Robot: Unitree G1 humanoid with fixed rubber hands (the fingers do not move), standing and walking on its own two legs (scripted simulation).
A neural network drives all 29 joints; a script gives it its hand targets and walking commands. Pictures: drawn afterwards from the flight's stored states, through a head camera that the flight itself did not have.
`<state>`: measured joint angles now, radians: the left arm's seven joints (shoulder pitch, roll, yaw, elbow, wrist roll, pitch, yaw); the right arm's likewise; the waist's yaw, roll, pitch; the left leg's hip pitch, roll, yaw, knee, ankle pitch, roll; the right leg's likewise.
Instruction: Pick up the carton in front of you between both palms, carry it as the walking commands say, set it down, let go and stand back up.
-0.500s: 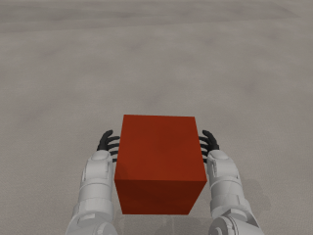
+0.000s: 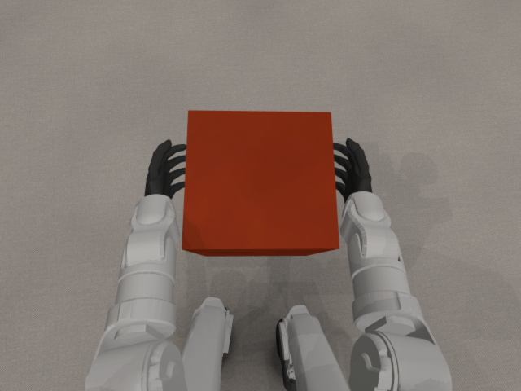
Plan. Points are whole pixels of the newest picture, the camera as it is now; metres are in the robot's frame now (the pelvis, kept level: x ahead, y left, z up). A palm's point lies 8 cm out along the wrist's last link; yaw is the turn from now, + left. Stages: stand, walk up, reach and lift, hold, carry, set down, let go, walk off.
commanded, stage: set down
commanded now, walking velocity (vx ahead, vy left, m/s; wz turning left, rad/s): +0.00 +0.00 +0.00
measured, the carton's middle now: (257, 196) +0.43 +0.02 -0.15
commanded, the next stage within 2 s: none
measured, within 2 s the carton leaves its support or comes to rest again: rests again in 1.50 s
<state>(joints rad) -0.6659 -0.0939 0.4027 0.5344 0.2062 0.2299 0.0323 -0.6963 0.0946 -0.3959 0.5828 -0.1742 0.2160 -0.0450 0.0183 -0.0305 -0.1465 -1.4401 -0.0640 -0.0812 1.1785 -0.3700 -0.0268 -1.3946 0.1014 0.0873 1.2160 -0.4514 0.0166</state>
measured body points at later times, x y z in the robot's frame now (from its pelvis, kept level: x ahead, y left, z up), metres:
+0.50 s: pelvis -0.03 +0.01 -0.12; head +0.27 +0.03 +0.22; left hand +0.46 +0.19 -0.24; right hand +0.48 -0.11 -0.23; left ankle +0.07 +0.12 -0.61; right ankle +0.04 -0.12 -0.61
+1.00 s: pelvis -0.04 +0.01 -0.22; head +0.33 +0.03 +0.03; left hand +0.50 +0.21 -0.39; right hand +0.53 -0.10 -0.39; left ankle +0.07 +0.12 -0.61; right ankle +0.04 -0.12 -0.61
